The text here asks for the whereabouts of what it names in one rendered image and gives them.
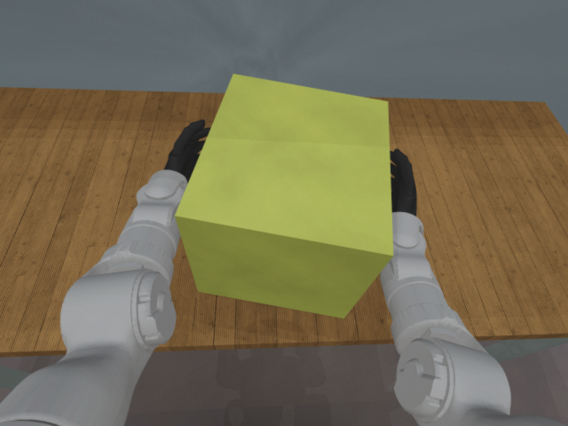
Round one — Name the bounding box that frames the table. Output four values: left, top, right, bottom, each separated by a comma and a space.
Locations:
0, 87, 568, 390

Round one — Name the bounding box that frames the left robot forearm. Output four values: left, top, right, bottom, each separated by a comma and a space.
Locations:
60, 170, 188, 348

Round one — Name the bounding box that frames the robot left upper arm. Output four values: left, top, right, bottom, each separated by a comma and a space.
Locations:
0, 269, 177, 426

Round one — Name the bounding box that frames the carton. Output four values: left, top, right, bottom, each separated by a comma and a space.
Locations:
175, 74, 393, 319

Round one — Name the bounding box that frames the robot left hand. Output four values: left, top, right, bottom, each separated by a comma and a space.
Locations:
164, 120, 210, 183

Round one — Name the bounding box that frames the right robot forearm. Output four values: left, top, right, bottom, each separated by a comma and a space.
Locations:
380, 212, 511, 396

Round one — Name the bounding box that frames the robot right upper arm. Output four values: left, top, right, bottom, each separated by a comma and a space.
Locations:
394, 336, 565, 426

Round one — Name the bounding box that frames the robot right hand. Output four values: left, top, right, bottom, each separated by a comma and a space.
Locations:
390, 148, 417, 216

